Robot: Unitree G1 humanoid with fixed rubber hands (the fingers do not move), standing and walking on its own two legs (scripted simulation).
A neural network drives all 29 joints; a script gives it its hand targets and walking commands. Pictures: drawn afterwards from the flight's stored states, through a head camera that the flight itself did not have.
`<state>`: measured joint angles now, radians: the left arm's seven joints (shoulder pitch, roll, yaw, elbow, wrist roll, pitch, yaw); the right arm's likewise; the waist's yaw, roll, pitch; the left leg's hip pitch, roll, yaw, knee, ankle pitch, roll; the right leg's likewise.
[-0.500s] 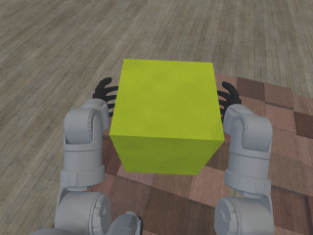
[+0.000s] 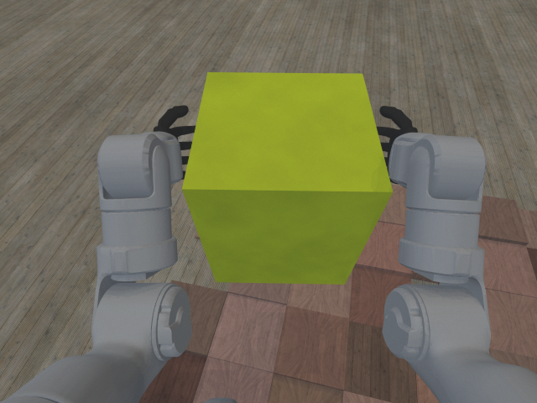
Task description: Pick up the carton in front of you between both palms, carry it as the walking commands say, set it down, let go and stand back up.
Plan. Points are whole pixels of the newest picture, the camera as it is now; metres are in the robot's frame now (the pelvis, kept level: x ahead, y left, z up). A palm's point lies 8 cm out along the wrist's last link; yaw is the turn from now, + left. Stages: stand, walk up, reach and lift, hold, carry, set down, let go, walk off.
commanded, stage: carry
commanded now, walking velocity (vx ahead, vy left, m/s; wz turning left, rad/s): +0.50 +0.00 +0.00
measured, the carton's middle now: (282, 187) +0.39 +0.00 +0.11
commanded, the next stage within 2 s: none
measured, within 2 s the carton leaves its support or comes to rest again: neither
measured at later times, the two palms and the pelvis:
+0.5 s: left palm (222, 81) +0.71 +0.14 +0.10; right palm (364, 89) +0.68 -0.16 +0.09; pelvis +0.33 +0.02 +0.01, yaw -1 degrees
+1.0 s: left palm out of the picture +1.00 +0.11 +0.18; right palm out of the picture +1.02 -0.19 +0.18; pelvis +0.64 -0.05 +0.02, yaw +1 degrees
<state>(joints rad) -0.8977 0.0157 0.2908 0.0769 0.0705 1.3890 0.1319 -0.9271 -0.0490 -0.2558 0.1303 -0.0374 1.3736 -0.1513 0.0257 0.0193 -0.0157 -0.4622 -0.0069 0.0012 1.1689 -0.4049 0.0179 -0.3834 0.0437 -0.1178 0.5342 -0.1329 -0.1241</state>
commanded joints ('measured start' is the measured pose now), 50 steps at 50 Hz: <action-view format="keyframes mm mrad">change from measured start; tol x32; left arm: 1 -751 -1047 -556 -17 -461 -12 -253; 27 -343 -1041 -738 -188 -324 -236 -203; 50 -603 -1090 -583 18 -438 -83 -258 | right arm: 1 -701 1080 519 -45 374 -2 203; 50 -515 1139 551 34 353 -72 217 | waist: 1 5 -116 -466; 14 -57 -197 -490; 17 -110 231 -739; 50 -7 -136 -441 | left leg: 1 -254 50 -10 -14 61 2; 11 -209 -55 207 -545 366 6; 15 494 -29 183 -774 601 78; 17 985 438 -540 -691 768 361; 23 624 293 -288 -771 439 239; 36 508 178 76 -621 824 75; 41 -290 -7 -15 136 -136 22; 50 -289 72 45 -191 100 -19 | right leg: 1 521 -315 404 -181 333 -70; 14 436 -168 3 150 984 65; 17 -261 51 149 892 -421 136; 18 -331 -10 214 977 -369 96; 37 177 -17 -73 -131 141 73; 40 689 -435 680 -163 117 -143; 50 506 -306 257 -235 262 -61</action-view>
